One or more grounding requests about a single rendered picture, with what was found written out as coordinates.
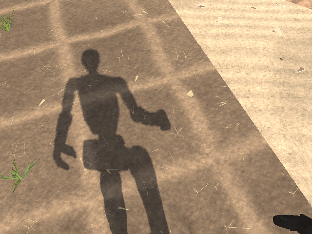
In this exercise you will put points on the right robot hand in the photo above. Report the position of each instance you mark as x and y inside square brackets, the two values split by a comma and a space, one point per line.
[300, 223]

